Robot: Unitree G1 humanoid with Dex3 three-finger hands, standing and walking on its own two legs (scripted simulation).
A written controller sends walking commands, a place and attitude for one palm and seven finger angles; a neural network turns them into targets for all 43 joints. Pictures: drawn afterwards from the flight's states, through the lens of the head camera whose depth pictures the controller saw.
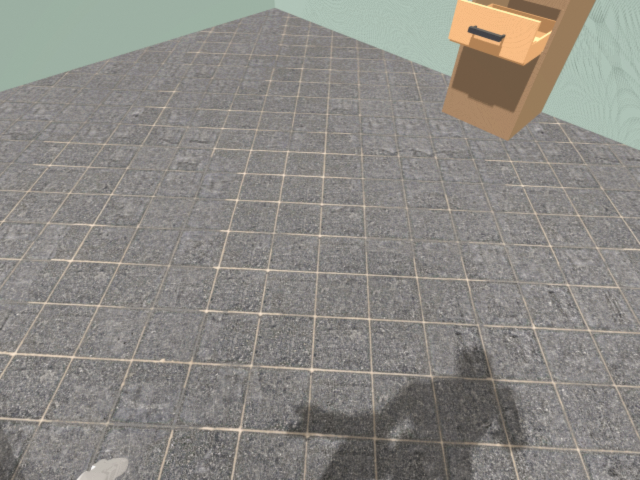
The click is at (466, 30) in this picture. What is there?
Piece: drawer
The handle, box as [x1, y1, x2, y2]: [468, 26, 504, 41]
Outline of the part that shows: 468,28 469,32 499,41 504,36 503,34 499,35 477,28 476,26 470,26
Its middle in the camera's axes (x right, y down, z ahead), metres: +0.75 -0.93 +1.75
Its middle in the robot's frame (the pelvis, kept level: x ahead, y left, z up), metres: +1.95 -0.65 -0.19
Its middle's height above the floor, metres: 0.58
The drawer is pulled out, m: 0.21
